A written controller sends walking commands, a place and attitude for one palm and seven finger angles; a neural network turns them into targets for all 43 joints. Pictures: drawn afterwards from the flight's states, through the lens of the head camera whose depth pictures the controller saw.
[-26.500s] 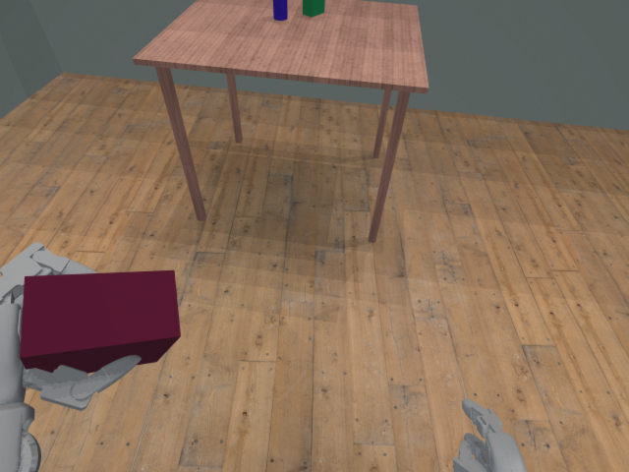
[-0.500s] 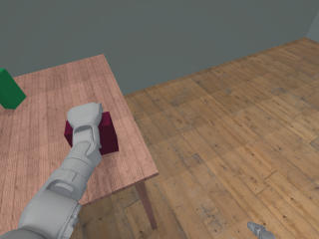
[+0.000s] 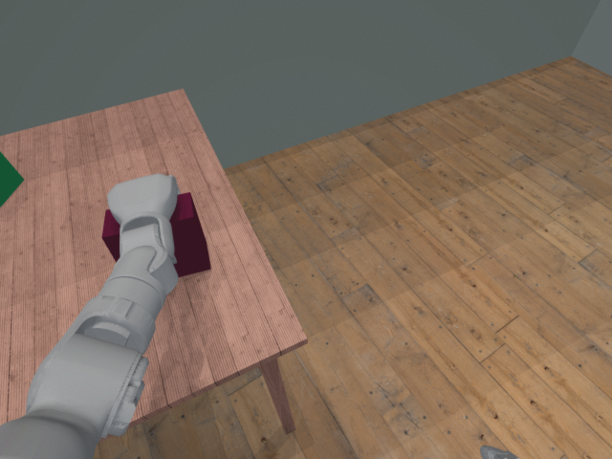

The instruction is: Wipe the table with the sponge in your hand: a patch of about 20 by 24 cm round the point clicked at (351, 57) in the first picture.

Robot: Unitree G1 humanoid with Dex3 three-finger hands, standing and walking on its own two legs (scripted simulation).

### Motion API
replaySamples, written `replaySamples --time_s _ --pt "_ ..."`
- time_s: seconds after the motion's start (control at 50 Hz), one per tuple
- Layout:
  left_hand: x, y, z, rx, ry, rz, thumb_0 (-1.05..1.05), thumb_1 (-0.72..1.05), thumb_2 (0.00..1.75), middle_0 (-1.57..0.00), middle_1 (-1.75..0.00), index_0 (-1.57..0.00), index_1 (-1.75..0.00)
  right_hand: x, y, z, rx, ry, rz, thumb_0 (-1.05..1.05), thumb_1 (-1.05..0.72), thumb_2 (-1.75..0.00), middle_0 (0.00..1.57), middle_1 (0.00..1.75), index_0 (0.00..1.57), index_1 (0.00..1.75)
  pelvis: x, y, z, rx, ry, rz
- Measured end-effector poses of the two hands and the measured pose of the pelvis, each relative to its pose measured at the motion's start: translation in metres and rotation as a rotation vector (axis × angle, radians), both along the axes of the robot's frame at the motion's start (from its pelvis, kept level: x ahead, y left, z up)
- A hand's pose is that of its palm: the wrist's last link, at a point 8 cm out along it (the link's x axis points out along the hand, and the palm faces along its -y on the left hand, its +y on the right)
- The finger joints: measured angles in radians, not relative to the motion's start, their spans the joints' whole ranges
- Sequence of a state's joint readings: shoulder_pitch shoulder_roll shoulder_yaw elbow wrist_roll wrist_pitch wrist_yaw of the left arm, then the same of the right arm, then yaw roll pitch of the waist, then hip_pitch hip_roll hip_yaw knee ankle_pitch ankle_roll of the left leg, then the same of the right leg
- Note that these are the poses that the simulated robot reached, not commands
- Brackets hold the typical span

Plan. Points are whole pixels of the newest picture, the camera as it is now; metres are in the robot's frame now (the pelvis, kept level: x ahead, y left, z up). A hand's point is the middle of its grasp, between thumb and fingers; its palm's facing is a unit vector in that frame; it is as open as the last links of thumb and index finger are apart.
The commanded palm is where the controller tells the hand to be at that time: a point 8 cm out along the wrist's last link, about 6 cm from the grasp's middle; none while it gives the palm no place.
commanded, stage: wipe forward along the third lane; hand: left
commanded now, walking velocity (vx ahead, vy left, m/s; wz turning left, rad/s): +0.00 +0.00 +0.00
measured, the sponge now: (164, 249) +0.42 +0.23 +0.01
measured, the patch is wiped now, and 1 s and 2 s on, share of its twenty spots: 0.85 0.90 0.90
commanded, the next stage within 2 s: wipe back along the third lane in 0.06 s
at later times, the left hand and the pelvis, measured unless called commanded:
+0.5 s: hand (154, 223) +0.44 +0.24 +0.05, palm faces -0.02 -0.03 -1.00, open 10.1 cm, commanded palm +0.40 +0.22 +0.10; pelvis +0.01 +0.04 +0.00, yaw -1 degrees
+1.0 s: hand (165, 253) +0.38 +0.21 +0.05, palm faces +0.00 -0.04 -1.00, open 10.1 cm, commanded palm +0.34 +0.19 +0.10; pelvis +0.02 +0.02 +0.00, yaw +1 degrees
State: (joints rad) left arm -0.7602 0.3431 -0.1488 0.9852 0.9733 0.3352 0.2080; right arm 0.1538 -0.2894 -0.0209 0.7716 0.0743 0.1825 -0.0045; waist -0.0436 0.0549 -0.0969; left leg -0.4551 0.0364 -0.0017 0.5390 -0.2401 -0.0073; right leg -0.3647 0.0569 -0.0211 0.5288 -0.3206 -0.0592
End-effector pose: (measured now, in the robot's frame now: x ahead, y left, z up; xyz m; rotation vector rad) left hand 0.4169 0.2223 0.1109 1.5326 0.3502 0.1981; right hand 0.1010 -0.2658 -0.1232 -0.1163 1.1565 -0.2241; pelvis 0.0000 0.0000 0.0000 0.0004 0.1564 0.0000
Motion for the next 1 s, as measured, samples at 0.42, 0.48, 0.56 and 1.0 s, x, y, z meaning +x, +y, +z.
replaySamples --time_s 0.42,0.48,0.56,1.0 --pt "0.011 0.010 -0.003 0.009 -0.054 -0.025 0.00 -0.51 1.05 -0.72 -1.33 -0.75 -1.33 -0.027 0.040 -0.006 0.041 0.081 -0.041 0.00 -0.90 -0.90 0.20 0.30 0.20 0.30 0.006 0.031 0.000 -0.015 0.026 -0.018" --pt "0.004 0.009 -0.003 0.006 -0.072 -0.023 0.00 -0.51 1.04 -0.71 -1.33 -0.74 -1.34 -0.019 0.047 -0.006 0.057 0.069 -0.032 0.00 -0.90 -0.90 0.20 0.30 0.20 0.30 0.007 0.034 0.000 -0.016 0.013 -0.017" --pt "-0.004 0.006 -0.002 0.005 -0.081 -0.014 0.00 -0.50 1.04 -0.70 -1.34 -0.73 -1.34 0.001 0.055 -0.003 0.074 0.032 -0.006 0.00 -0.90 -0.90 0.20 0.30 0.20 0.30 0.009 0.037 0.001 -0.015 -0.002 -0.012" --pt "-0.054 -0.021 -0.003 -0.002 -0.087 -0.005 0.00 -0.48 1.04 -0.68 -1.35 -0.71 -1.36 0.118 0.069 0.033 0.117 -0.204 0.173 0.00 -0.90 -0.90 0.20 0.30 0.20 0.30 0.015 0.023 0.003 0.000 -0.074 0.023"
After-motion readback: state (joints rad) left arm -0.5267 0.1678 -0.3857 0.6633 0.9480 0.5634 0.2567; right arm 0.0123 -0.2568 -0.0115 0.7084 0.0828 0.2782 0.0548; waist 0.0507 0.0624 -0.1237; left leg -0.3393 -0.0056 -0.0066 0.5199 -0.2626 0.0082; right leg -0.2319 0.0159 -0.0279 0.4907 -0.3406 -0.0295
